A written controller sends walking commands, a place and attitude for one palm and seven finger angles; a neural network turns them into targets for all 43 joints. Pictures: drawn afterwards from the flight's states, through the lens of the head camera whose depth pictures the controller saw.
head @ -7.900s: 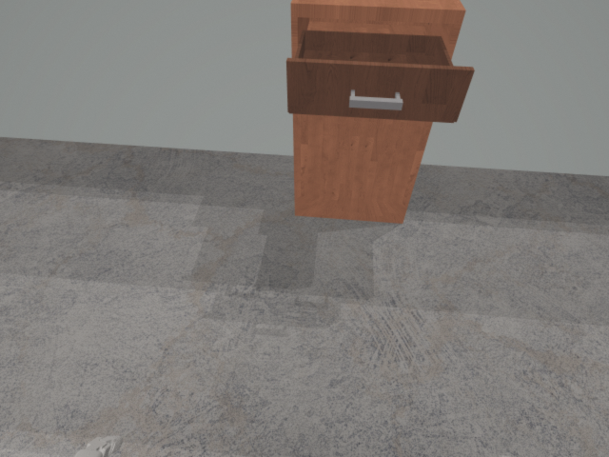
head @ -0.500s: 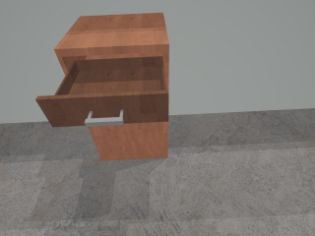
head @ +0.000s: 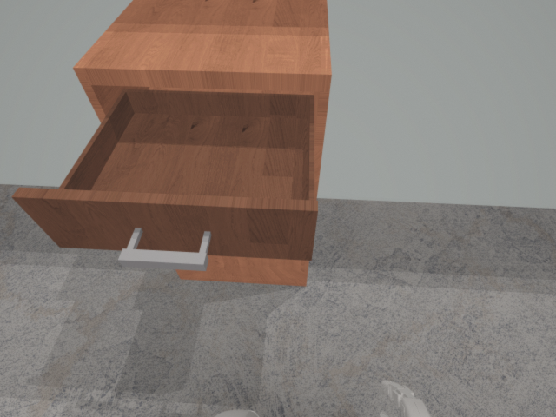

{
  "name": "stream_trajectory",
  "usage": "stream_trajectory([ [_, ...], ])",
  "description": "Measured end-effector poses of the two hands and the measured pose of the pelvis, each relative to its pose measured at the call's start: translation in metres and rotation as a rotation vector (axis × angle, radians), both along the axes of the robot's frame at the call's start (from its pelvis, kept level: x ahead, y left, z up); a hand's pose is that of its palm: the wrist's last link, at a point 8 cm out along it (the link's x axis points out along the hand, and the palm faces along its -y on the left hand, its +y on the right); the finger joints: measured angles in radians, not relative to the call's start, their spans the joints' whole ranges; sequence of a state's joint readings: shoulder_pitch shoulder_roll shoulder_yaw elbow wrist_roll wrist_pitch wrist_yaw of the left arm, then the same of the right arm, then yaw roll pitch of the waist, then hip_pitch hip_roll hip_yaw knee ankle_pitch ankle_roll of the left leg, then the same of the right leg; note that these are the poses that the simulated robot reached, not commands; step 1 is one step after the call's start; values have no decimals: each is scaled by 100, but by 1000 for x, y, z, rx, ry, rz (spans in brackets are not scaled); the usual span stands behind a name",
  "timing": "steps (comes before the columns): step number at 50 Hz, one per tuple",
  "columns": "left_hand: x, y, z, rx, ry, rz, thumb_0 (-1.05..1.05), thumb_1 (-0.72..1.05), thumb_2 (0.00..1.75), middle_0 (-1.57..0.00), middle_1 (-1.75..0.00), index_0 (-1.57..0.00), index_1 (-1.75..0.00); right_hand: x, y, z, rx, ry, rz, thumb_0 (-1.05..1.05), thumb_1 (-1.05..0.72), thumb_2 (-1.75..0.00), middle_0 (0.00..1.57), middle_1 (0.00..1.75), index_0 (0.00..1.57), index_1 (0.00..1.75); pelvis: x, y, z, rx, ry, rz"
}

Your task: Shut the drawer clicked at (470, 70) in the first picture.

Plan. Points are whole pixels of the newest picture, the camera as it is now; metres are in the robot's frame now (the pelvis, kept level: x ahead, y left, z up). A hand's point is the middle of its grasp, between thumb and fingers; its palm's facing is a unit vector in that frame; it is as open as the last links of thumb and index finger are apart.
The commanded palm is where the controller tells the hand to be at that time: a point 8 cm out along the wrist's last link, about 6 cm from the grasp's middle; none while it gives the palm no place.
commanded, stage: come to a stop and stand still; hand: left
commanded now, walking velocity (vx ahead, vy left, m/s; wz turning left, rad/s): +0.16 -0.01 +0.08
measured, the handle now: (168, 248) +0.33 +0.22 +0.03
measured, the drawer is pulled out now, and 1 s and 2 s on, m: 0.30 0.30 0.30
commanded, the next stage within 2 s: look again from close up in 1.88 s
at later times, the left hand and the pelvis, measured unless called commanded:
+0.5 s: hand out of the picture +0.14 +0.14 -0.15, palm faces +0.05 -0.95 -0.31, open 7.3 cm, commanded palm none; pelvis +0.06 -0.07 +0.00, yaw +1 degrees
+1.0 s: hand out of the picture -0.02 +0.11 -0.13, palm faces +0.14 -0.95 -0.28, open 7.4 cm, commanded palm none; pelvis +0.02 -0.07 +0.03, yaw +2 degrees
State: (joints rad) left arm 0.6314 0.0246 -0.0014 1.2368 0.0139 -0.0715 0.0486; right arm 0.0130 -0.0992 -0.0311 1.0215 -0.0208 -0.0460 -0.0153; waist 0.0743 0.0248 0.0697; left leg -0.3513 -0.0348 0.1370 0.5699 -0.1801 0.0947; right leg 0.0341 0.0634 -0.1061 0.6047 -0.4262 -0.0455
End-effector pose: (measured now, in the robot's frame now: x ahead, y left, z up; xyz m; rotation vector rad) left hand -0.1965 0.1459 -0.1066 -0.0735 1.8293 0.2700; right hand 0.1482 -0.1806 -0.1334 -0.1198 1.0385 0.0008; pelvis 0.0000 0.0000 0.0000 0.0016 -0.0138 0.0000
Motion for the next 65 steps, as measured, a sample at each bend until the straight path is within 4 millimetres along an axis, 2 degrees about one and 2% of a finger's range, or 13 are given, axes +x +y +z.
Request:
stream_trajectory([
  [4,69,26,-18,25,-96,-49,0,90,90,-21,-30,-20,-30,-5,-3,4,-14,27,-52,0,-91,-89,20,30,20,30,27,2,4,6,-27,-5],
  [10,207,57,-33,94,-379,-131,0,91,90,-20,-30,-20,-30,-7,-48,23,-135,61,-118,-7,-96,-89,20,30,20,30,52,-5,13,13,-33,7],
  [13,259,61,-32,123,-491,-147,0,91,90,-20,-30,-20,-30,-16,-62,24,-163,136,-104,-5,-94,-89,20,30,20,30,58,-14,15,9,-30,24],
  [17,301,60,-25,158,-557,-177,0,91,90,-20,-30,-20,-30,-28,-77,19,-156,212,-107,-2,-93,-89,20,30,20,30,62,-31,15,5,-20,33],
  [21,320,50,-17,192,-562,-225,0,91,90,-20,-30,-20,-30,-40,-94,4,-121,262,-121,-1,-92,-89,20,30,20,30,62,-50,12,14,-2,27],
  [25,323,34,-10,236,-555,-278,0,91,90,-20,-30,-20,-30,-52,-116,-20,-68,301,-142,0,-91,-89,20,30,20,30,62,-71,2,29,15,12],
  [28,311,21,3,254,-529,-291,0,91,90,-20,-30,-20,-30,-60,-130,-24,-54,338,-153,0,-91,-89,20,30,20,30,59,-80,8,40,14,24],
  [35,269,6,27,292,-476,-246,0,90,90,-21,-30,-20,-30,-70,-155,-15,-41,368,-123,1,-91,-89,20,30,20,30,47,-94,25,99,17,29],
  [42,215,4,28,286,-430,-190,0,90,90,-21,-30,-20,-30,-68,-163,-8,-61,320,-83,1,-91,-89,20,30,19,30,30,-93,28,106,5,35],
  [48,175,9,14,225,-388,-150,0,90,90,-21,-30,-20,-30,-65,-148,4,-86,257,-64,1,-91,-89,20,30,19,30,18,-79,27,78,3,33],
  [54,158,29,-18,142,-376,-117,0,90,90,-21,-30,-20,-30,-73,-114,12,-133,188,-61,1,-91,-90,20,30,19,30,11,-52,15,-3,10,33],
  [58,161,38,-31,96,-364,-131,0,90,90,-20,-30,-20,-30,-98,-87,18,-139,227,-87,1,-91,-89,20,30,20,30,12,-43,16,4,3,31],
  [65,190,40,-29,72,-378,-161,0,91,90,-20,-30,-20,-30,-150,-70,19,-129,368,-138,1,-93,-89,20,30,20,30,22,-41,21,10,15,28],
])
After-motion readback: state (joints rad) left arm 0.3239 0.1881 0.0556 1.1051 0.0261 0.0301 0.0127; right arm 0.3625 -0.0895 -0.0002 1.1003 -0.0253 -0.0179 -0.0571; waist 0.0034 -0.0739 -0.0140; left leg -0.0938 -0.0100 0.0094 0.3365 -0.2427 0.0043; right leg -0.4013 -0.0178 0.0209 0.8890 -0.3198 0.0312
